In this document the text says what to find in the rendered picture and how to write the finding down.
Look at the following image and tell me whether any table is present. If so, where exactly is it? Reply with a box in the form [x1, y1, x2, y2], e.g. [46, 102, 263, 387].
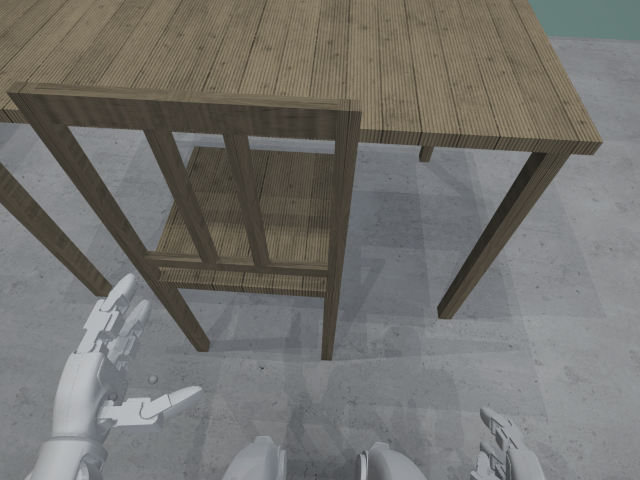
[0, 0, 603, 320]

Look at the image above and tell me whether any left robot thigh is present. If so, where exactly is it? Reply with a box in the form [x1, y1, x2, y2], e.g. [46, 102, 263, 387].
[221, 442, 287, 480]

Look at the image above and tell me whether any robot left shin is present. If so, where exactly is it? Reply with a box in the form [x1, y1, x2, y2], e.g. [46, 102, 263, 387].
[254, 436, 274, 444]

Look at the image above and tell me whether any left robot forearm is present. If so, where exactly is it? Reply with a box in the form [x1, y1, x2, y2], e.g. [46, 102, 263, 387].
[24, 437, 108, 480]

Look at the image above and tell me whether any right robot hand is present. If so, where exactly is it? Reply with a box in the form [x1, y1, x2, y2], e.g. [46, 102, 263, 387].
[471, 407, 546, 480]

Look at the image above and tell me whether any chair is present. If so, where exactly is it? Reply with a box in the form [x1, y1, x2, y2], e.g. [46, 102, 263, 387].
[6, 81, 362, 361]

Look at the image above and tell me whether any left robot hand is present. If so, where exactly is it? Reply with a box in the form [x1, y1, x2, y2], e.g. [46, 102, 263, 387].
[51, 273, 204, 445]

